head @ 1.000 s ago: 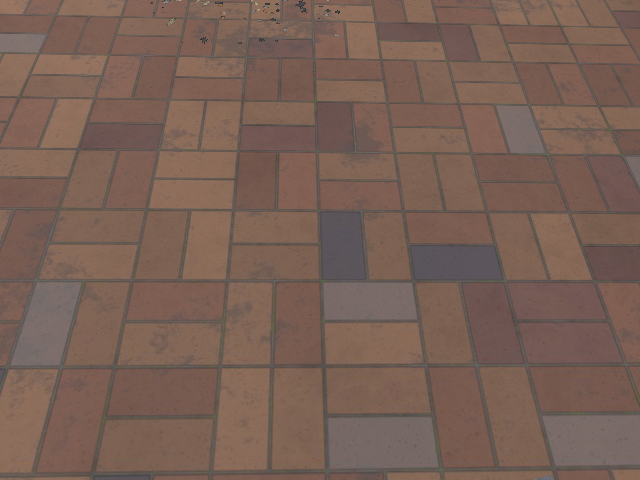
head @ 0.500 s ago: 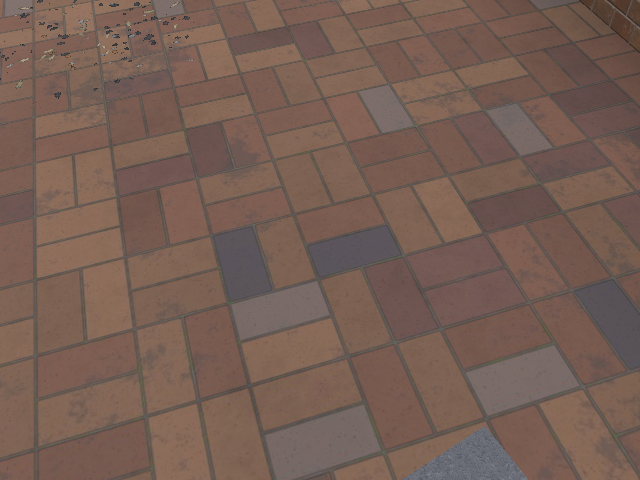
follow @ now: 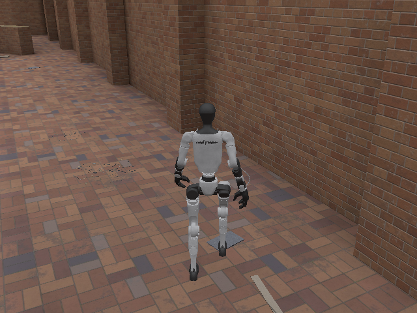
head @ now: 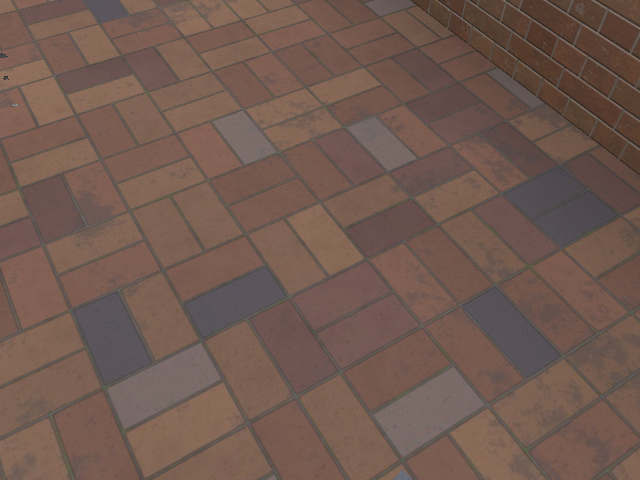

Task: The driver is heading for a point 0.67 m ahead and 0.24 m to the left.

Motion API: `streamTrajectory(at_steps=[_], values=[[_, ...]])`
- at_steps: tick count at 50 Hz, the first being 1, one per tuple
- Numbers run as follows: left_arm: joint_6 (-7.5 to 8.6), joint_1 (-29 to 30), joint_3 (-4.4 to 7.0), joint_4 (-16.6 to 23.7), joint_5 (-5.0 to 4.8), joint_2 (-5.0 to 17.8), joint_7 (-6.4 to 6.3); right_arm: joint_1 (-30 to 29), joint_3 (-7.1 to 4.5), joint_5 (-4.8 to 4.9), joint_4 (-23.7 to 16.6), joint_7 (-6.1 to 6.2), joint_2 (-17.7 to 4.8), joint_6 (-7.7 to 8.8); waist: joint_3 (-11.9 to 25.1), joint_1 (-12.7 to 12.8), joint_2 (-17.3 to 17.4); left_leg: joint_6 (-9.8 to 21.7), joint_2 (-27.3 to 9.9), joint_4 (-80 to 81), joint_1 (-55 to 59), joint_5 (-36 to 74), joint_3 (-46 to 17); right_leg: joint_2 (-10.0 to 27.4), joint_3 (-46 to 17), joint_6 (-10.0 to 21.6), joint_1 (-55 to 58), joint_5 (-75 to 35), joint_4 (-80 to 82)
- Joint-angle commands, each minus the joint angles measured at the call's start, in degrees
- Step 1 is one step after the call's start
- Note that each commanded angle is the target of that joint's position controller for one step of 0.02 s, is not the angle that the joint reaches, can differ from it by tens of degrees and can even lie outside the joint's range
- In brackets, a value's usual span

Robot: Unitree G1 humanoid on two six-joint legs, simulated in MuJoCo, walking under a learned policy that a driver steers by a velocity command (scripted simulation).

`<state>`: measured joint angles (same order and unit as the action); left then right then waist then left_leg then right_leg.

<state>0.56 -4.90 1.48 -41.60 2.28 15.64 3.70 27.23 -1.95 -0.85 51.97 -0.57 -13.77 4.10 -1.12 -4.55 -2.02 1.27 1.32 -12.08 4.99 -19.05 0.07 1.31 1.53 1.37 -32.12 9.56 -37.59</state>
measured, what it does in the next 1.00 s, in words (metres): walks ahead, turning left: right foot, then left foot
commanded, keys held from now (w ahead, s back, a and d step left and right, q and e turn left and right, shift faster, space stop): w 0.08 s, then w+q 0.92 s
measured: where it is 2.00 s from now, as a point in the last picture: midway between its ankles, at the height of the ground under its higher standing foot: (256, 375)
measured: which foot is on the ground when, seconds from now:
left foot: down 0.00-0.06, up 0.08-0.60, down 0.62-1.00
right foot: up 0.00-0.04, down 0.06-0.62, up 0.64-1.00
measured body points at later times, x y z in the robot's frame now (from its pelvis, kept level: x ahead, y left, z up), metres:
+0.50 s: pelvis +0.26 -0.03 +0.00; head +0.30 -0.03 +0.45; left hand +0.20 +0.21 -0.14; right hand +0.46 -0.24 -0.12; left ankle +0.42 +0.10 -0.69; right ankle +0.14 -0.10 -0.74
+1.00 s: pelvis +0.54 +0.04 +0.00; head +0.57 +0.06 +0.45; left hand +0.62 +0.34 -0.10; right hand +0.65 -0.23 -0.12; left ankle +0.43 +0.06 -0.74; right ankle +0.76 -0.04 -0.69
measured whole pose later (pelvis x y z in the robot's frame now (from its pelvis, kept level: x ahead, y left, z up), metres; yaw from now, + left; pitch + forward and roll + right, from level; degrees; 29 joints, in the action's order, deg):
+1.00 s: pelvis +0.54 +0.04 +0.00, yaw +27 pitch +2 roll +0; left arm 1.5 -3.2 0.7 -42.3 2.1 14.9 1.2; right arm 23.2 -4.1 -0.4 50.3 -0.3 -15.8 2.4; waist -2.6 -4.6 -2.0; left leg 7.0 8.6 -17.7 -2.2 -16.1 -7.8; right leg 5.2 -2.6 -3.1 -37.1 3.1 -40.9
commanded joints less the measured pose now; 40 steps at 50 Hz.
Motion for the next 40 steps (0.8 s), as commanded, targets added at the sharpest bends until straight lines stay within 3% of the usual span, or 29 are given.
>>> streamTrajectory(at_steps=[1, 2, 3, 4, 5, 6, 7, 8, 10, 14, 19, 24, 26, 28, 29, 30, 31, 32, 33, 34, 35, 37, 40], values=[[1.43, 2.86, 0.89, 4.28, -0.26, 4.27, -0.99, 0.18, -2.28, 0.07, -1.20, 0.43, -10.92, 0.43, -2.51, 3.41, 9.45, 7.20, -14.11, -4.31, -5.67, 44.57, -5.56, -3.84, 3.91, 2.96, 10.00, 1.95, 5.69], [1.86, -3.97, 1.46, 1.91, -0.08, 5.20, -1.66, -0.19, -2.20, 0.36, -0.76, 0.51, -11.03, 0.21, 1.26, 6.88, 8.02, 6.13, -12.75, -12.86, -5.99, 52.08, -3.33, -5.37, 4.18, 4.42, 18.73, 0.64, 9.37], [2.51, -12.81, 2.32, -1.06, 0.59, 7.26, -2.45, -0.26, -1.84, 0.66, -0.81, 0.56, -10.30, 0.15, 6.94, 10.60, 6.25, 4.96, -10.47, -24.13, -11.55, 48.65, -1.07, -3.80, 2.22, 6.02, 31.85, 0.09, 10.40], [2.84, -21.56, 3.60, -2.06, 1.92, 12.21, -3.41, 0.15, -0.50, 1.43, -3.50, 0.22, -6.11, 0.27, 15.17, 13.48, -1.75, 3.23, -6.87, -42.39, -25.78, 27.25, 1.20, 11.96, -16.53, 9.95, 47.76, 14.54, 13.50], [2.47, -22.82, 4.24, -2.59, 1.17, 15.49, -3.58, 3.75, -0.12, 1.44, -4.24, 0.36, -3.06, 0.03, 19.32, 11.07, -11.68, 2.53, 1.70, -57.16, -38.33, -11.35, 0.35, 24.73, -40.95, 14.39, 51.63, 15.34, 21.06], [2.31, -19.07, 3.55, -2.93, -0.52, 11.70, -3.53, -1.34, -1.80, 0.26, -3.75, 0.80, -9.09, -0.55, 11.31, 10.57, -2.88, 3.68, -1.37, -60.46, -41.60, -7.22, -4.91, 21.50, -36.69, 13.09, 44.17, 14.92, 21.70], [2.56, -13.84, 2.57, -2.54, -0.73, 8.27, -3.46, -3.59, -1.64, 0.55, -4.36, 0.26, -7.81, -0.25, 4.49, 8.04, -1.91, 4.10, -3.57, -58.26, -41.12, -1.99, -5.12, 18.98, -27.28, 11.70, 36.22, 9.59, 23.19], [3.11, -11.10, 1.90, -2.48, -0.60, 5.68, -3.30, -4.10, -1.33, 0.71, -3.74, -0.07, -6.34, -0.33, 1.64, 6.53, -1.50, 3.99, -5.25, -55.14, -38.93, 0.88, -4.58, 15.90, -20.52, 9.72, 30.98, 4.15, 25.21], [4.01, -9.91, 1.08, -3.35, -0.80, 3.25, -3.64, -2.20, -1.30, -0.54, -1.97, -0.86, -5.13, -1.77, -0.40, 4.17, -3.54, 2.90, -6.14, -52.56, -35.26, 2.99, -3.85, 12.01, -12.17, 7.27, 25.53, -2.06, 27.88], [5.76, -12.75, 1.35, -5.69, -1.37, 3.86, -3.72, -6.28, -1.56, -0.73, -2.77, -1.93, -3.73, -3.13, -2.43, 3.37, -2.43, 1.86, -6.11, -51.53, -40.20, 8.64, -3.14, 11.18, -4.43, 6.70, 25.50, -10.47, 30.79], [5.89, -15.58, 0.88, -8.08, -1.33, 2.66, -4.06, -17.07, -0.97, -0.62, -6.36, -2.56, -2.51, -2.87, -4.71, 4.70, -1.30, 0.93, -5.43, -40.36, -44.85, 18.65, -0.05, 9.30, 3.69, 5.35, 27.49, -20.60, 30.73], [5.42, -20.33, 0.82, -11.17, -1.31, 3.94, -5.17, -26.38, 0.34, -0.91, -10.05, -3.24, -1.34, -2.60, -5.49, 7.05, -0.77, 3.12, -3.39, -26.19, -41.86, 20.05, 6.64, 10.86, 8.06, 4.21, 34.45, -32.86, 27.98], [4.92, -20.37, 1.01, -11.79, -1.11, 5.32, -5.71, -25.21, 0.08, -1.01, -10.21, -2.98, -2.32, -2.68, -3.42, 5.78, -1.80, 5.32, -0.53, -24.02, -37.79, 15.59, 8.76, 11.60, 9.76, 3.36, 38.33, -48.05, 22.36], [4.09, -19.42, 1.49, -11.90, -0.77, 7.17, -6.41, -19.37, -0.59, -1.26, -8.75, -2.42, -3.88, -2.85, 0.43, 2.75, -3.66, 8.05, 2.87, -23.91, -31.13, 9.12, 10.06, 12.54, 10.97, 2.99, 40.52, -62.03, 11.71], [3.54, -18.72, 1.79, -11.56, -0.49, 8.09, -6.46, -13.80, -1.33, -1.37, -7.21, -2.14, -5.40, -2.63, 3.61, 0.34, -3.94, 9.74, 4.12, -22.40, -24.78, 6.69, 9.10, 12.99, 10.98, 3.37, 39.15, -61.57, 2.77], [3.19, -17.52, 1.96, -10.86, -0.61, 8.61, -6.15, -5.86, -2.46, -1.82, -4.77, -1.66, -7.30, -2.16, 7.63, -3.58, -2.31, 11.90, 4.50, -17.30, -13.67, 7.16, 6.68, 12.05, 11.53, 3.34, 33.48, -51.81, -10.11], [3.49, -17.67, 1.50, -9.07, -0.60, 6.49, -5.61, 0.10, -4.23, -2.14, -3.66, -0.66, -12.39, -2.29, 12.42, -5.36, 4.51, 15.77, -6.75, -15.56, -0.81, 2.29, -7.87, 8.57, 12.11, 2.40, 20.71, -24.04, -28.59], [3.99, -18.93, 0.91, -4.93, -1.47, 2.00, -4.28, -3.59, -5.57, -1.13, -5.23, -0.39, -17.46, -2.97, 16.44, -0.15, 16.88, 26.80, -21.35, -9.19, 14.50, 6.04, -41.62, -5.16, 5.12, -0.81, -5.05, 21.98, -48.77], [4.82, -11.82, 1.43, -3.78, -0.60, 6.11, -4.05, -3.87, -5.47, 0.54, -5.18, -0.12, -15.43, -3.53, 12.80, -2.83, 5.08, 25.62, -20.20, -4.64, 12.03, 4.35, -39.42, -1.68, -4.58, -0.09, -12.63, 16.84, -48.96], [5.69, -9.58, 1.17, -2.56, -1.39, 5.70, -3.74, -7.27, -4.81, 0.68, -5.17, 0.35, -12.91, -3.48, 5.61, -0.66, 2.92, 23.07, -19.18, -2.78, 4.00, 6.53, -32.09, 1.38, -4.92, 0.13, -12.78, 11.14, -43.87], [5.94, -10.49, 1.26, -3.20, -1.53, 5.70, -3.81, -9.49, -4.07, 0.43, -4.95, 0.38, -9.90, -3.27, 0.69, 2.57, -1.12, 20.03, -16.49, -1.40, -4.38, 13.21, -26.86, 3.22, -4.24, -0.11, -9.03, 8.97, -37.71], [3.76, -12.21, 0.98, -3.66, 0.30, 4.50, -3.77, -12.14, -3.28, 0.68, -5.29, 0.61, -7.89, -2.12, -0.57, 5.89, -0.85, 17.28, -11.21, -0.52, -12.97, 22.59, -18.96, 4.74, -4.24, -1.91, -1.64, 8.63, -31.37], [1.55, -10.86, 0.75, -2.34, 0.77, 3.01, -3.21, -10.23, -3.61, 0.86, -4.67, 0.22, -9.74, -0.63, 0.02, 6.56, 1.37, 16.44, -7.81, -0.08, -16.32, 28.69, -14.93, 4.57, -2.22, -3.88, -0.54, 6.17, -24.73]])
